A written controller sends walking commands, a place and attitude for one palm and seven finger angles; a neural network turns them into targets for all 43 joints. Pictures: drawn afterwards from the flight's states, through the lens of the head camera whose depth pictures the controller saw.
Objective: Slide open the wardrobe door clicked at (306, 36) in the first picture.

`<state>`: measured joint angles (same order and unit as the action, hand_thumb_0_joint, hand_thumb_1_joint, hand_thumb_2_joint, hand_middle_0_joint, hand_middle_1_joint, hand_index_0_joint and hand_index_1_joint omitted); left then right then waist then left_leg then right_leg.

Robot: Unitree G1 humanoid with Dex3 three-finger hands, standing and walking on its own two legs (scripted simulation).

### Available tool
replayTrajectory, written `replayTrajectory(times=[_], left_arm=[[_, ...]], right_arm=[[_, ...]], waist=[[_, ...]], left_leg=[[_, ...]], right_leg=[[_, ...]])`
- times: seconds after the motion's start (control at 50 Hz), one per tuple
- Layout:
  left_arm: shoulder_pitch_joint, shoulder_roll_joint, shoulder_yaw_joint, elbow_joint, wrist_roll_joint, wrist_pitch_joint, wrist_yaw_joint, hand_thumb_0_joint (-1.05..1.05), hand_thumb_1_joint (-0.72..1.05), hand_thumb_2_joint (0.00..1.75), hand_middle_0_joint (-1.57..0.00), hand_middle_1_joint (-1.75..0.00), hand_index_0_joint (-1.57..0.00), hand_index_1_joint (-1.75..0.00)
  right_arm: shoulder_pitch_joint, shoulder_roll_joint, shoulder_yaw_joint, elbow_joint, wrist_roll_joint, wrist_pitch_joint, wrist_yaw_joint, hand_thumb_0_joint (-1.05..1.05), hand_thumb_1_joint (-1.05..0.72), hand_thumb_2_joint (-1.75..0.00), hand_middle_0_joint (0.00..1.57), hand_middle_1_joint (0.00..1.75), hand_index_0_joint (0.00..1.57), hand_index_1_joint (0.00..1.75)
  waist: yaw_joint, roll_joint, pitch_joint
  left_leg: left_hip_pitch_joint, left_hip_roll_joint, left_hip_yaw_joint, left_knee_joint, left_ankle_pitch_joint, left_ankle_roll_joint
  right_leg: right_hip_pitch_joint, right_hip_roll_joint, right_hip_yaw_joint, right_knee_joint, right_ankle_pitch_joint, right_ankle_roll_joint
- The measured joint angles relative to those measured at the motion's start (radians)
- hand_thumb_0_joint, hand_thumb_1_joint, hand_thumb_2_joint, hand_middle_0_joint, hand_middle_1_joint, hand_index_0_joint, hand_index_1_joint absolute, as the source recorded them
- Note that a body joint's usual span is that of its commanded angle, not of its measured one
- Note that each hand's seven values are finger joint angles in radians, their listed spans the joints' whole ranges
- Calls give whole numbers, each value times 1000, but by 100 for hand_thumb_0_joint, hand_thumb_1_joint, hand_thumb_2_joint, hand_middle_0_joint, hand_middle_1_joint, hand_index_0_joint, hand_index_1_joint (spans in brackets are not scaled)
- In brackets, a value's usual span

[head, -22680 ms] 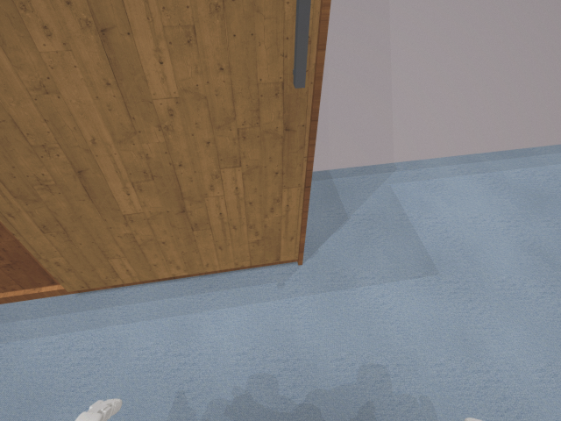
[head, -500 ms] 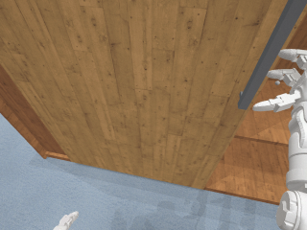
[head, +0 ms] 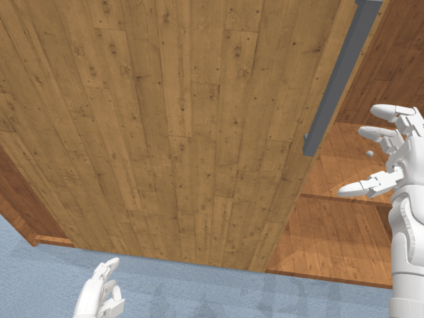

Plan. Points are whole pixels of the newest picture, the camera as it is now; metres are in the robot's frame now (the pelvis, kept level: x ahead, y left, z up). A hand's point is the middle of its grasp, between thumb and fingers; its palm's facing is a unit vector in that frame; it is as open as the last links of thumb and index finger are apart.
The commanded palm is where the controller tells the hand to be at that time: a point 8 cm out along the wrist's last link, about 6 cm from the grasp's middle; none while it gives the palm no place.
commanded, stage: slip the hand off the handle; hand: right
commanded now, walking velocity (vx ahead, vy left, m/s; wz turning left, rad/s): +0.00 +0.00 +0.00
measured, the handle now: (330, 87) +0.47 -0.21 +0.24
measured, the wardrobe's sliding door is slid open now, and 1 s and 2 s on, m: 0.66 0.66 0.66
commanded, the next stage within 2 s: draw the hand back to the body in 0.12 s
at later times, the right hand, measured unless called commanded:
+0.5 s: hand (382, 180) +0.27 -0.23 +0.21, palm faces +0.12 +0.99 -0.04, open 14.7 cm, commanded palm +0.23 -0.28 +0.19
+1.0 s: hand (415, 237) +0.20 -0.26 +0.18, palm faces +0.46 +0.85 -0.24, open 13.1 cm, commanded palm +0.15 -0.29 +0.18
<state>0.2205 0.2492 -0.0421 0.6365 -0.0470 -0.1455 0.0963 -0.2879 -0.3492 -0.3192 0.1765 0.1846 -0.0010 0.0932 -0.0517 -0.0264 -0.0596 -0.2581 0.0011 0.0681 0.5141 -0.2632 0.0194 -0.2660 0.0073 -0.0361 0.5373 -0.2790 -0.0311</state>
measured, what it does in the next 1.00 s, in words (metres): stands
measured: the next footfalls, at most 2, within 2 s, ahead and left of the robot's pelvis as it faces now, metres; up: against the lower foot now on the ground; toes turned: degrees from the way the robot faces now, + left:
none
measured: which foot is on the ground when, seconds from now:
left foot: down 0.00-1.00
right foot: down 0.00-1.00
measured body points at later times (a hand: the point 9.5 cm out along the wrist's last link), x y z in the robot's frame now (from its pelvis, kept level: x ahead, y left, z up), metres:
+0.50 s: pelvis +0.00 +0.01 +0.00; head -0.05 +0.04 +0.45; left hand +0.20 +0.23 -0.06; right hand +0.25 -0.28 +0.21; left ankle +0.01 +0.11 -0.73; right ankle +0.00 -0.10 -0.73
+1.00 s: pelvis -0.03 +0.01 +0.01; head -0.06 +0.03 +0.45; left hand +0.17 +0.22 -0.07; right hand +0.17 -0.30 +0.19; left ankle +0.01 +0.11 -0.73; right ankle +0.00 -0.10 -0.73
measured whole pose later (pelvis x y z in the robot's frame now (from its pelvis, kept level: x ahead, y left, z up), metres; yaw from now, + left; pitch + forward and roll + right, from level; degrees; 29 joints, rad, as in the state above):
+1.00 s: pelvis -0.03 +0.01 +0.01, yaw -1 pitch -5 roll +0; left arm 0.20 0.23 -0.05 0.67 -0.01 -0.18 0.08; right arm 0.23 -0.33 -0.32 -0.24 0.13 -0.05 -0.08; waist -0.08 -0.05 0.01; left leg -0.14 -0.01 0.08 0.43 -0.20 0.03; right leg -0.16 0.00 -0.02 0.46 -0.21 -0.02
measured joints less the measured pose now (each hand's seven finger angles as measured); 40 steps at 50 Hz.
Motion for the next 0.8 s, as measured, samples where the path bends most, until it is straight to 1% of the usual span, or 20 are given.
replayTrajectory(times=[0.12, 0.2, 0.26, 0.28, 0.32, 0.38, 0.4, 0.44, 0.52, 0.58, 0.66, 0.7, 0.76, 0.78, 0.8], left_arm=[[-27, -16, -14, -18, 2, -1, -5, 1, 90, 90, -21, -30, -20, -30], [-27, -20, -19, -18, 6, -5, -7, 1, 90, 90, -21, -30, -20, -30], [-27, -21, -25, -5, 6, -3, 0, 1, 90, 90, -21, -30, -20, -30], [-27, -20, -29, 2, 1, -2, 6, 1, 90, 90, -21, -30, -20, -30], [-25, -15, -39, 12, -13, 2, 22, 1, 90, 90, -21, -30, -20, -30], [-23, -6, -48, 13, -26, 1, 38, 1, 90, 90, -21, -30, -20, -30], [-22, -4, -48, 9, -28, -2, 38, 1, 90, 90, -21, -30, -20, -30], [-21, -1, -44, -3, -28, -10, 30, 1, 90, 90, -21, -30, -20, -30], [-17, 0, -37, -18, -26, -21, 8, 1, 90, 90, -21, -30, -20, -30], [-16, 1, -34, -20, -28, -13, -1, 1, 90, 90, -21, -30, -20, -30], [-20, 9, -28, -22, -32, -11, 4, 1, 90, 90, -21, -30, -20, -30], [-21, 14, -25, -23, -30, -22, 10, 1, 90, 90, -21, -30, -20, -30], [-19, 15, -25, -18, -25, -45, 20, 1, 90, 90, -21, -30, -20, -30], [-21, 12, -24, -12, -12, -53, 18, 1, 90, 90, -21, -30, -20, -30], [-26, 8, -21, -4, 2, -61, 13, 1, 90, 90, -20, -30, -20, -30]], right_arm=[[94, 16, 1, -99, 8, 44, -10, -2, 56, -20, 26, 116, 26, 115], [150, 26, 1, -175, 9, 49, -17, -2, 56, -20, 26, 116, 26, 115], [151, 21, 0, -184, 12, 52, -14, -2, 56, -20, 26, 116, 26, 115], [142, 17, -4, -174, 33, 69, 4, -2, 56, -20, 26, 116, 26, 115], [119, 3, -13, -150, 76, 148, 63, -2, 56, -20, 25, 116, 26, 115], [106, -31, -21, -130, 110, 263, 138, -2, 56, -20, 25, 116, 26, 115], [114, -40, -24, -137, 115, 289, 153, -2, 56, -20, 25, 116, 26, 115], [147, -47, -35, -174, 128, 310, 167, -2, 56, -20, 25, 116, 26, 115], [235, -32, -73, -259, 169, 287, 168, -2, 55, -20, 25, 115, 26, 115], [283, -25, -98, -287, 181, 293, 162, -1, 55, -20, 26, 115, 26, 115], [320, -21, -106, -299, 156, 326, 141, -1, 55, -20, 25, 115, 26, 115], [337, -13, -98, -321, 142, 320, 134, -2, 55, -20, 25, 115, 26, 115], [361, -3, -82, -365, 146, 277, 142, -2, 52, -22, 25, 114, 25, 113], [371, -8, -67, -384, 117, 247, 114, -2, 51, -23, 25, 113, 25, 112], [382, -14, -53, -399, 84, 205, 66, -2, 49, -23, 25, 112, 25, 111]], waist=[[-12, -2, -6], [-23, -2, -1], [-28, -4, 5], [-28, -4, 8], [-29, -8, 13], [-23, -18, 10], [-19, -22, 7], [-13, -30, -1], [-7, -34, -22], [-14, -26, -29], [-28, -21, -10], [-34, -22, 4], [-40, -24, 14], [-40, -25, 14], [-37, -26, 16]], left_leg=[[24, -2, 2, -3, -5, 5], [38, -5, 8, -2, -8, 8], [46, -5, 17, -4, -8, 11], [52, -6, 20, -7, -7, 12], [70, -6, 26, -20, -2, 14], [89, -7, 27, -34, 4, 15], [92, -7, 25, -37, 6, 15], [97, -8, 19, -39, 7, 15], [98, -9, 9, -34, 5, 15], [99, -13, 10, -28, 4, 17], [105, -16, 19, -26, 8, 20], [108, -16, 24, -27, 12, 21], [114, -15, 30, -31, 18, 21], [116, -17, 31, -36, 22, 21], [116, -18, 33, -42, 27, 21]], right_leg=[[25, -2, 3, -8, -1, 5], [38, -4, 8, -6, -3, 9], [41, -5, 18, -4, -2, 12], [45, -5, 21, -6, 0, 13], [60, -4, 27, -16, 6, 14], [79, -4, 29, -31, 13, 15], [84, -4, 27, -36, 15, 15], [93, -5, 20, -43, 17, 15], [102, -7, 11, -47, 16, 17], [103, -11, 11, -40, 14, 19], [99, -15, 21, -25, 15, 22], [99, -15, 25, -21, 18, 22], [100, -13, 31, -20, 24, 21], [99, -15, 33, -19, 25, 21], [96, -16, 34, -20, 28, 21]])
